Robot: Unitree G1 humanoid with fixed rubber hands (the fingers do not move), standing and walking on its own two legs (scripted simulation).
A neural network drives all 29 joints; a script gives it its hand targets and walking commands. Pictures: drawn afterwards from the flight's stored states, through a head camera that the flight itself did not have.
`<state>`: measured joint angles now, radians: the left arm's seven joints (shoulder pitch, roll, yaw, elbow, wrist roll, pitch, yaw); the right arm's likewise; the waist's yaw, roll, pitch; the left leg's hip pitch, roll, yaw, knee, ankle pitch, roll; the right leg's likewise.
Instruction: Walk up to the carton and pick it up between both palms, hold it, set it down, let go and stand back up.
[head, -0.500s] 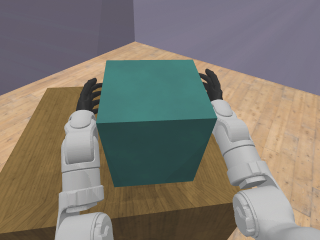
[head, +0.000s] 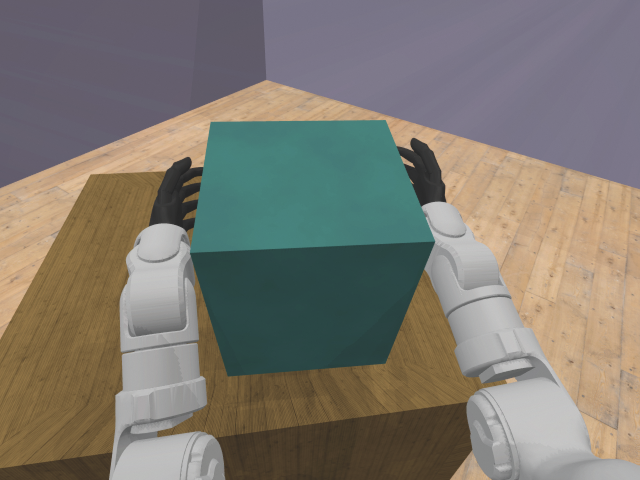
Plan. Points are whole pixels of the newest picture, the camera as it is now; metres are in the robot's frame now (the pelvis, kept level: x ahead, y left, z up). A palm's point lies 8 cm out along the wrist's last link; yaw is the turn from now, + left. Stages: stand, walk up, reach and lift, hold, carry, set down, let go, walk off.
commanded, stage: hold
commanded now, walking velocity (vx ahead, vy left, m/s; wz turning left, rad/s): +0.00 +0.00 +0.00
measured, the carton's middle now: (304, 251) +0.35 +0.01 +0.14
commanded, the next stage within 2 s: set down in 0.48 s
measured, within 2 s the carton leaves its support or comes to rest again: neither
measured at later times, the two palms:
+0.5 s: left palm (169, 226) +0.34 +0.16 +0.19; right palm (424, 203) +0.36 -0.14 +0.20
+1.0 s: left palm (160, 244) +0.35 +0.18 +0.16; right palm (396, 219) +0.39 -0.12 +0.16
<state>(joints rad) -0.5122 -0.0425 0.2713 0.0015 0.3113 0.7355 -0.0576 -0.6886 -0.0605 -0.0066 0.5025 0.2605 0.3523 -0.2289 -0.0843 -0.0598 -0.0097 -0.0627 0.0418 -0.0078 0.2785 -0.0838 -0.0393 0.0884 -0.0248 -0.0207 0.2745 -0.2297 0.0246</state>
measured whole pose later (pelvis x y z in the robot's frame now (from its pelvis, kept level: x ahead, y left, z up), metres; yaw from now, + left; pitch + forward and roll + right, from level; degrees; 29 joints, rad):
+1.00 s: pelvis +0.01 -0.01 +0.00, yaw +0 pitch -9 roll +1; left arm -0.47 -0.09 0.33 0.09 0.39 0.49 -0.10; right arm -0.65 0.01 -0.08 0.70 0.08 0.01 -0.15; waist -0.01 -0.07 0.07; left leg -0.01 0.04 -0.01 0.25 -0.09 -0.05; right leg 0.15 -0.03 -0.03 0.25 -0.24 0.02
